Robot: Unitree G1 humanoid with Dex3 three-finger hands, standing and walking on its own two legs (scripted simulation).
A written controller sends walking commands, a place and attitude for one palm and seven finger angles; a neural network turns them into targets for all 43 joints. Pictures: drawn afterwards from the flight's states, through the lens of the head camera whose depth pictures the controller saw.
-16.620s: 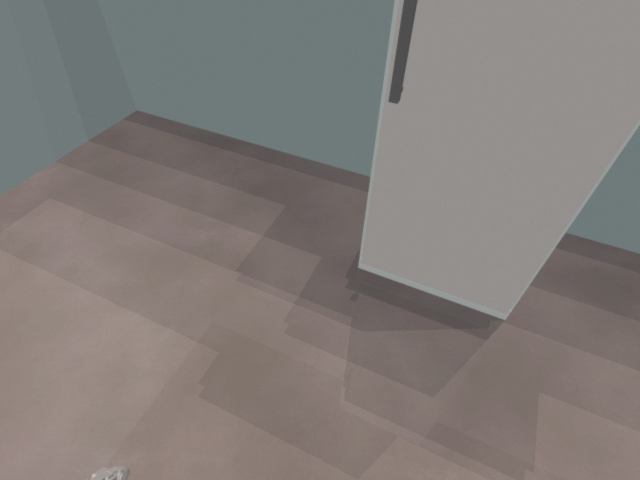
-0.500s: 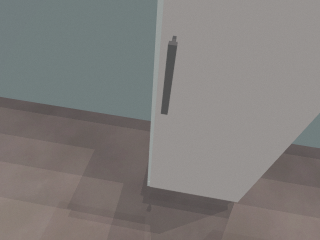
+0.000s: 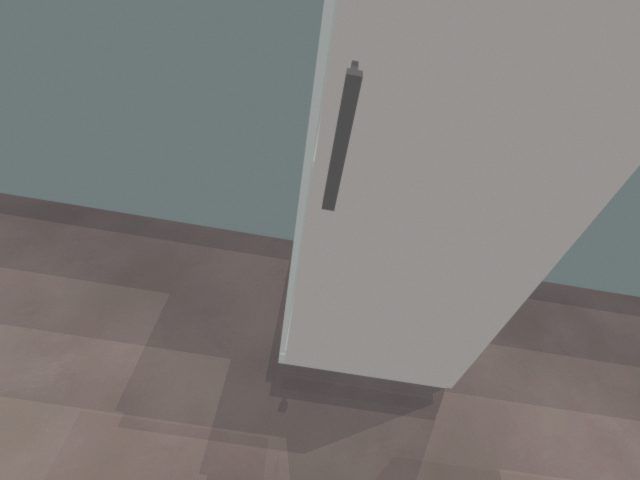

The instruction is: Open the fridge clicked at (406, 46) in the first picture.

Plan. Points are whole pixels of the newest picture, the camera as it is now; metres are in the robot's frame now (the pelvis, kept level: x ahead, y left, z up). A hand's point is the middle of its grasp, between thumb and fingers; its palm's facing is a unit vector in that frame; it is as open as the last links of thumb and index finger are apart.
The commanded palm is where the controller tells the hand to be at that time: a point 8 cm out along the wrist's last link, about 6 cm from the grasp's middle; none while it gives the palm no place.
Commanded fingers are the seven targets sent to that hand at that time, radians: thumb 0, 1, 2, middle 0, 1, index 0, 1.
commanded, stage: look again from close up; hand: left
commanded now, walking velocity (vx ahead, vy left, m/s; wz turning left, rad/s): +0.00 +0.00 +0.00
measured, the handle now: (340, 141) +0.59 +0.02 +0.15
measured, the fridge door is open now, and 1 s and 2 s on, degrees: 0 0 0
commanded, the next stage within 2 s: none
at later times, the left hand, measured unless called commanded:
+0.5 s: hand out of the picture -0.05 +0.15 -0.17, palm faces +0.02 -0.99 -0.12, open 7.3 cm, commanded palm none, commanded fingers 0.00 0.90 0.90 -0.20 -0.30 -0.20 -0.30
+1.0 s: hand out of the picture -0.09 +0.12 -0.16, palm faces +0.04 -0.99 -0.11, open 7.3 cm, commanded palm none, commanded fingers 0.00 0.90 0.90 -0.20 -0.30 -0.20 -0.30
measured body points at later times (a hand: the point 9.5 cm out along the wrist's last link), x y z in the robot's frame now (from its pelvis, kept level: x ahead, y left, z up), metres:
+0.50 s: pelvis -0.03 +0.01 +0.02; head -0.03 +0.02 +0.47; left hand -0.05 +0.21 -0.15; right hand -0.05 -0.20 -0.14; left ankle +0.01 +0.05 -0.73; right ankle -0.05 -0.14 -0.73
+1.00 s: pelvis -0.04 -0.02 +0.02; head -0.04 -0.01 +0.47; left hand -0.09 +0.17 -0.15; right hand -0.06 -0.23 -0.14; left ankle +0.01 +0.05 -0.73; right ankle -0.05 -0.14 -0.73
